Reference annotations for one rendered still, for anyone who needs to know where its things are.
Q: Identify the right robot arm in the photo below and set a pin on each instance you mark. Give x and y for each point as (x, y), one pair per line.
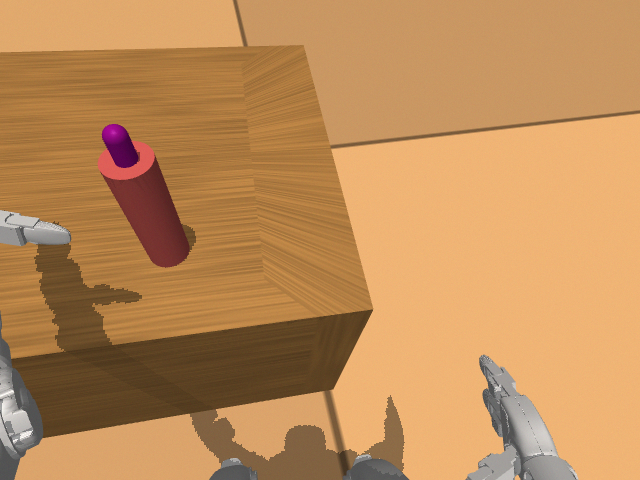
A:
(547, 467)

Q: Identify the bottle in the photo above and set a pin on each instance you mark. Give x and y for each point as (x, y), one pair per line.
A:
(131, 171)

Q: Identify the left robot hand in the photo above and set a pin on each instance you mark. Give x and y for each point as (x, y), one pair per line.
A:
(18, 230)

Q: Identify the left robot arm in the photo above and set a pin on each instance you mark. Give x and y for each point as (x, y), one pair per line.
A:
(21, 425)

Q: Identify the right robot hand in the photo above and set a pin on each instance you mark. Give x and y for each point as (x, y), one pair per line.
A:
(515, 418)

